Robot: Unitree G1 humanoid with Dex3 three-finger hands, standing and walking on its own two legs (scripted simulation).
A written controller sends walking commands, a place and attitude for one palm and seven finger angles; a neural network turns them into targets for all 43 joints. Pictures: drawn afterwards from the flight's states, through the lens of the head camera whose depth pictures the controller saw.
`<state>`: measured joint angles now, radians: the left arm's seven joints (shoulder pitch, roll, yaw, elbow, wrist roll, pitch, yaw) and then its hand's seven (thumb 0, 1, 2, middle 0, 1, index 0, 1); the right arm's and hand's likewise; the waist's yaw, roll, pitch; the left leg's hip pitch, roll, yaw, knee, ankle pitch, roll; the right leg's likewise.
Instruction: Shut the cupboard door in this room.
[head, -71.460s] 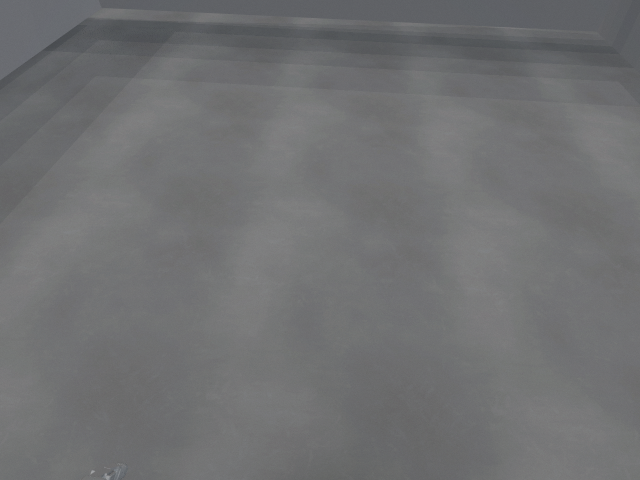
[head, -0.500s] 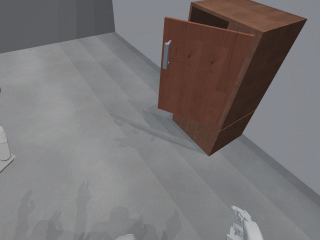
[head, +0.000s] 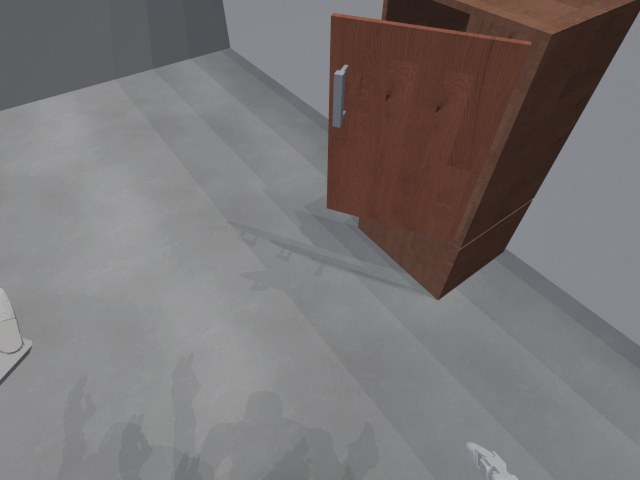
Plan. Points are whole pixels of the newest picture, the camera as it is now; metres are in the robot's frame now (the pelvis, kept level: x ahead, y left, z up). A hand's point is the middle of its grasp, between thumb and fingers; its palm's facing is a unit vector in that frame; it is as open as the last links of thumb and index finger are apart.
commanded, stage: stop stepping back and stand still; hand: left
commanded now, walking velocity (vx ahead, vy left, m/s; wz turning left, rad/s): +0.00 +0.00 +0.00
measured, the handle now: (341, 96) +0.96 -0.02 -0.01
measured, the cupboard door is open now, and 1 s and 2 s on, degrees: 32 32 32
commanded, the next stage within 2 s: let the arm hang, fingers relaxed in 0.30 s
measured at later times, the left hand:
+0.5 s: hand (81, 379) +0.22 +0.28 +0.05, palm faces +0.22 -0.84 -0.49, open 7.4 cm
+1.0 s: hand out of the picture -0.09 +0.21 -0.16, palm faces +0.02 -0.98 -0.21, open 7.3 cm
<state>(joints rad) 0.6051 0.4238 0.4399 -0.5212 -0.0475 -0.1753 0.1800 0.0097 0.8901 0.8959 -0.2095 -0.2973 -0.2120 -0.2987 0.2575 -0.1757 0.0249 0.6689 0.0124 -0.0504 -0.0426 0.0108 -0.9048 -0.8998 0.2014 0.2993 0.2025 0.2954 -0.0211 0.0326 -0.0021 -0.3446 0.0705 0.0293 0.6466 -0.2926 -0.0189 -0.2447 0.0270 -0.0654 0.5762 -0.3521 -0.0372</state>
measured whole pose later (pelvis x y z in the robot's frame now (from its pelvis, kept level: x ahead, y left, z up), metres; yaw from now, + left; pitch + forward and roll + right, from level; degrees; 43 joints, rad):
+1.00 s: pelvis -0.02 +0.03 +0.01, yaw +0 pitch -1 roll -1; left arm 0.36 0.18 0.01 1.15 0.01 0.03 0.03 0.00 0.93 0.90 -0.20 -0.29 -0.20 -0.30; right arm 0.33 -0.15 0.01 1.11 -0.01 0.04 -0.02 0.01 -0.91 -0.90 0.20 0.30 0.20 0.29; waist -0.01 0.01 0.06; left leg -0.23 0.01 0.05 0.43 -0.18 0.02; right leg -0.16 -0.02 -0.05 0.41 -0.23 0.01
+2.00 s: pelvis -0.01 +0.02 +0.02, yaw +0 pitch -2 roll +0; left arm 0.26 0.18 0.01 1.14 0.02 0.00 0.02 0.00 0.91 0.90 -0.20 -0.29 -0.20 -0.30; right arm 0.23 -0.19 0.00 1.12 -0.01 0.01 -0.03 0.00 -0.91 -0.90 0.20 0.30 0.20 0.29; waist -0.01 0.01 0.04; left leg -0.17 0.02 0.06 0.38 -0.18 0.01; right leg -0.11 -0.02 -0.05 0.38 -0.24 0.00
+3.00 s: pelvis +0.16 +0.03 +0.00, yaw +2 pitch +0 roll -1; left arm 0.20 0.14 0.08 1.00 0.03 0.03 0.03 0.00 0.92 0.90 -0.20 -0.29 -0.20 -0.30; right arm 0.18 -0.17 -0.04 1.00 0.00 0.03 -0.04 0.00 -0.91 -0.90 0.20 0.30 0.20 0.29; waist 0.01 0.03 0.11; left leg -0.37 0.03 0.04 0.93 -0.53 -0.02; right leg -0.35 0.04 0.01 0.54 -0.19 -0.03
